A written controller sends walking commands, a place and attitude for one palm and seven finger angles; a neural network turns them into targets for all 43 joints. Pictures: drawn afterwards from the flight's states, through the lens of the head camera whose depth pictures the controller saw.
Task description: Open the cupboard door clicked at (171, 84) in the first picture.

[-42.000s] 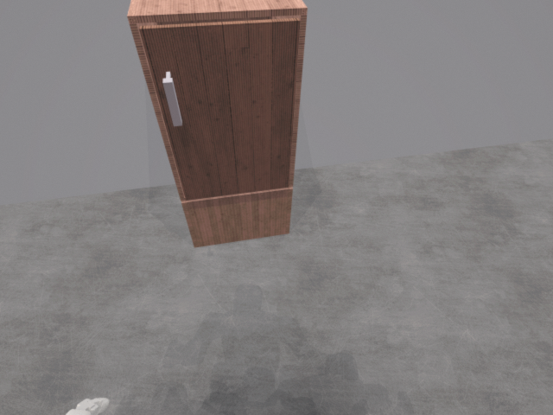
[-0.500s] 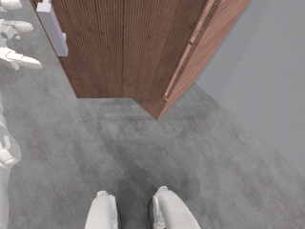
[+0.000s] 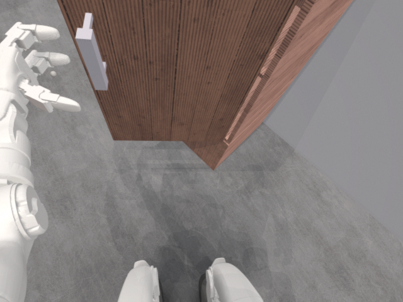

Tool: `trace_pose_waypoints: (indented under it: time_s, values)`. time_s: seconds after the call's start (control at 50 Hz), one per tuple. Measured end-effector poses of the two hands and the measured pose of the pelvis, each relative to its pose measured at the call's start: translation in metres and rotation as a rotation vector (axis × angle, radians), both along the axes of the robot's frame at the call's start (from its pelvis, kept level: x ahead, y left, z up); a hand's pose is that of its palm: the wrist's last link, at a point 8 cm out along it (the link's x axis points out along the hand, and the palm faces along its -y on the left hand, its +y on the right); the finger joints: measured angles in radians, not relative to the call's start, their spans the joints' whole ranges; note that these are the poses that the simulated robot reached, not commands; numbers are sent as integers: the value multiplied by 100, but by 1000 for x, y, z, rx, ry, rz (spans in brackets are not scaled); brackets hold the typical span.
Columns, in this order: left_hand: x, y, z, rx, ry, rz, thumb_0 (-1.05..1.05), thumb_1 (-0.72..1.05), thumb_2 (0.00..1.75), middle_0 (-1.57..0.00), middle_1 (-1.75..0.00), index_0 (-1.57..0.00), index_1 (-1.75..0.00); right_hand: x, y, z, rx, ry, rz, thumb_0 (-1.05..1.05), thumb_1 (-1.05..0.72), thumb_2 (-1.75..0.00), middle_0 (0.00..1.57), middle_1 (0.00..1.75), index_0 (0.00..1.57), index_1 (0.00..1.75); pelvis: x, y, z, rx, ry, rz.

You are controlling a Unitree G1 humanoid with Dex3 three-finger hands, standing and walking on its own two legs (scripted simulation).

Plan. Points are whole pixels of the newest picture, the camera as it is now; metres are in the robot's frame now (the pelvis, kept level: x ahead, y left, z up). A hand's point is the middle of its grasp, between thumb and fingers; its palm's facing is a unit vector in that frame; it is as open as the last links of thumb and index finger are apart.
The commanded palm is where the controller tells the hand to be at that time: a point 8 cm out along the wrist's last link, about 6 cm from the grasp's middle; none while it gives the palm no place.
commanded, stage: move the hooked fingers beside the handle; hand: left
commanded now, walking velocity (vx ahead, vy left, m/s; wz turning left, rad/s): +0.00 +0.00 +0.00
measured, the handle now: (95, 54) +0.57 +0.16 +0.06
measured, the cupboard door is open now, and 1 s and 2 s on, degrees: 47 47 47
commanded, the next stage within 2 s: slide the fingers in behind the handle in 0.24 s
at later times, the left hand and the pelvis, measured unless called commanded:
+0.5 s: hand (55, 79) +0.50 +0.22 +0.07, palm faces -0.04 -1.00 -0.01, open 14.0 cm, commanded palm +0.49 +0.25 +0.06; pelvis -0.01 -0.01 -0.01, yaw +0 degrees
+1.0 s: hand (83, 76) +0.51 +0.18 +0.07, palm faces -0.03 -1.00 -0.01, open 14.0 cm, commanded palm +0.49 +0.21 +0.06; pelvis -0.01 -0.01 -0.01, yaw +0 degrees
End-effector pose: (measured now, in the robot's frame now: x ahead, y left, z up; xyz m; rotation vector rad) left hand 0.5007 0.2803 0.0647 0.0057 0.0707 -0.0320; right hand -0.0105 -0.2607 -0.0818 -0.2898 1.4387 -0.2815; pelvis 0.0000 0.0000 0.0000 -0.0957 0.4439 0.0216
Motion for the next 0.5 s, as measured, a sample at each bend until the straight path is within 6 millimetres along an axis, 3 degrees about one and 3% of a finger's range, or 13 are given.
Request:
trace_pose_waypoints:
  time_s: [0.2,0.38,0.5]
  values:
    - [-9,-4,1,8,-18,9,-1,-49,30,-30,-120,-30,-120,9,-8,-5,1,-35,13,0,-91,-89,20,30,21,30,-5,-5,-2,8,-12,-3]
    - [-17,0,5,9,-17,14,-1,-49,30,-30,-120,-30,-120,-1,-13,-8,0,-25,12,0,-91,-89,20,30,21,30,-10,-11,-4,9,-20,3]
    - [-17,-8,7,4,-38,-5,-1,-50,30,-30,-120,-30,-120,-9,-16,-9,-7,-12,9,0,-91,-89,20,30,21,30,-14,-12,-6,8,-16,5]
